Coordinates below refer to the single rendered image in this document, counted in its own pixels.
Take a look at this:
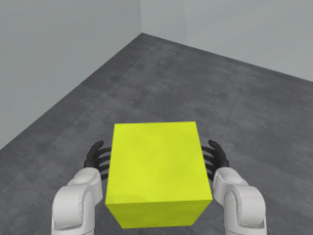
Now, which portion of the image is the carton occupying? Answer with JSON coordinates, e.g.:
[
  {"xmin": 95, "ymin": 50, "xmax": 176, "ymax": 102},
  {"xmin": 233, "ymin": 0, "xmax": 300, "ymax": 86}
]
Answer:
[{"xmin": 105, "ymin": 121, "xmax": 213, "ymax": 229}]

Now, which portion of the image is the robot right hand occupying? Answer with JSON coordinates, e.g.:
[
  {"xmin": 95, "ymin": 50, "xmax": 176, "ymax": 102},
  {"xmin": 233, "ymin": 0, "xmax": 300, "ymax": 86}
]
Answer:
[{"xmin": 201, "ymin": 139, "xmax": 229, "ymax": 182}]

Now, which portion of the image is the robot left hand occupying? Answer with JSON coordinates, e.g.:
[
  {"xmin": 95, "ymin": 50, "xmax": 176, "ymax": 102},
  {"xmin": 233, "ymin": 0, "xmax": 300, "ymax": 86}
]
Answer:
[{"xmin": 83, "ymin": 140, "xmax": 112, "ymax": 181}]

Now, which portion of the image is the robot left forearm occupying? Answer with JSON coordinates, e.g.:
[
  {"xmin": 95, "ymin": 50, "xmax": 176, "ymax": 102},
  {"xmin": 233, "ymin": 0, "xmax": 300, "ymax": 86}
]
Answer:
[{"xmin": 51, "ymin": 167, "xmax": 103, "ymax": 235}]

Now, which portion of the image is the robot right forearm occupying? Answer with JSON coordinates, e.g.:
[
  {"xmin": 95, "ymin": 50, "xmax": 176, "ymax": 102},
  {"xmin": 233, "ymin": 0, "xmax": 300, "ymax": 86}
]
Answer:
[{"xmin": 212, "ymin": 166, "xmax": 267, "ymax": 235}]

